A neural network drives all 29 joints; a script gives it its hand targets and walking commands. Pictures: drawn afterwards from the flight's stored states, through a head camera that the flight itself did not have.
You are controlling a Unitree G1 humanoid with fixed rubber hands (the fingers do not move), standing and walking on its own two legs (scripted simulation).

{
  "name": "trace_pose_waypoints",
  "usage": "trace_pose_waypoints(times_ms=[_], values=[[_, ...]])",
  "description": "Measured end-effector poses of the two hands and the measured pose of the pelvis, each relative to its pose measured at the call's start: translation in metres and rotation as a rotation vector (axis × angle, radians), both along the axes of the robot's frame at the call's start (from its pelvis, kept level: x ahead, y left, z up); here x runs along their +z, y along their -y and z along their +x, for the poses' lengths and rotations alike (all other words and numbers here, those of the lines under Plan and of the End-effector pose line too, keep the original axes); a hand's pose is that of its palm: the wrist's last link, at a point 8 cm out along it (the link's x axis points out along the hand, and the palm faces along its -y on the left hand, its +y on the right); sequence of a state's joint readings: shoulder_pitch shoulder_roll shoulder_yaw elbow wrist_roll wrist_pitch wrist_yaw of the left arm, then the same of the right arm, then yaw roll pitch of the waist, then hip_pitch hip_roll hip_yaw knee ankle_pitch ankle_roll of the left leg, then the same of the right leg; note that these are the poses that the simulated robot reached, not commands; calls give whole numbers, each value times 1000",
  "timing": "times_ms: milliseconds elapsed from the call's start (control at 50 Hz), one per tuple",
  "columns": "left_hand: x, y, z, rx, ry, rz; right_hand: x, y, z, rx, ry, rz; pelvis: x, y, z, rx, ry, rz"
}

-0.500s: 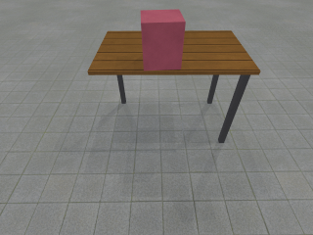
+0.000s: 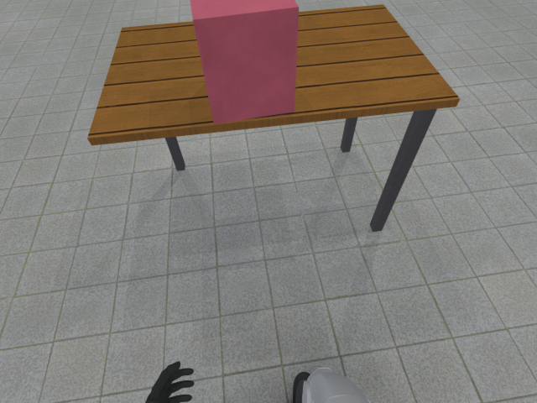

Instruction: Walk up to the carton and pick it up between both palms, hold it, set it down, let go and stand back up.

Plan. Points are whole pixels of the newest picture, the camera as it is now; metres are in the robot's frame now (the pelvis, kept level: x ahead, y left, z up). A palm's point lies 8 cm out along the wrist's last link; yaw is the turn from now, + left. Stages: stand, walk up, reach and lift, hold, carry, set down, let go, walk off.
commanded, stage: walk up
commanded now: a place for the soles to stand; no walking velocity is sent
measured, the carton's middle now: (244, 50) +0.87 +0.00 +0.06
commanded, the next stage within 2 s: none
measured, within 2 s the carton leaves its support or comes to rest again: neither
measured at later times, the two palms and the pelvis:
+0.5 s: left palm (95, 374) +0.23 +0.30 -0.15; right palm (339, 271) +0.34 -0.14 -0.08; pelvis +0.20 +0.05 -0.01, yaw +5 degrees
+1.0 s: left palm (182, 217) +0.52 +0.17 -0.11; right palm (383, 254) +0.39 -0.25 -0.13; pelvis +0.35 -0.02 +0.00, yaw +0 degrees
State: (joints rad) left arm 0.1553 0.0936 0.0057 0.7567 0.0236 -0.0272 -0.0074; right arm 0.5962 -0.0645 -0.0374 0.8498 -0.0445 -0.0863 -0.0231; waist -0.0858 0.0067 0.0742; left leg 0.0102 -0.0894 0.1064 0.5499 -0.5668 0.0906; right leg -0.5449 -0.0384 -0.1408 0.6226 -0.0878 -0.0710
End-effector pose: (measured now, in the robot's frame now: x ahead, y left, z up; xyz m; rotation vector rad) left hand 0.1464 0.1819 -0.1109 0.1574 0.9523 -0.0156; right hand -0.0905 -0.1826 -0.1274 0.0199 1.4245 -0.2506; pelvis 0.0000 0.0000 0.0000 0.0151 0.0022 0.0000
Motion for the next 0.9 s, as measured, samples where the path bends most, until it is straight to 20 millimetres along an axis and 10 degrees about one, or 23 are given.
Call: trace_pose_waypoints(times_ms=[100, 240, 400, 560, 760, 900], values=[[-7, 8, 48, 74, 61, -29, -10, 13, 66, 92, -43, 3, -9, 2, 40, 31, 4, -54], [-1, -36, 36, 261, -8, 8, 22, 39, 248, 284, 261, -124, 10, -9, 94, 73, 33, -67], [-19, -106, 41, 288, -122, 51, 59, -17, 416, 365, 648, -145, 2, -42, 160, 88, 41, -76], [-29, -118, 116, 201, -121, 12, 41, -47, 413, 250, 542, -153, -2, -56, 220, 72, 64, -17], [-7, -69, 234, 108, -72, -57, 57, 3, 395, 129, 324, -220, 22, -34, 287, 38, 42, 3], [-6, -15, 322, 12, -57, -32, 30, 36, 432, 83, 251, -156, 10, 2, 335, -1, 7, 43]])
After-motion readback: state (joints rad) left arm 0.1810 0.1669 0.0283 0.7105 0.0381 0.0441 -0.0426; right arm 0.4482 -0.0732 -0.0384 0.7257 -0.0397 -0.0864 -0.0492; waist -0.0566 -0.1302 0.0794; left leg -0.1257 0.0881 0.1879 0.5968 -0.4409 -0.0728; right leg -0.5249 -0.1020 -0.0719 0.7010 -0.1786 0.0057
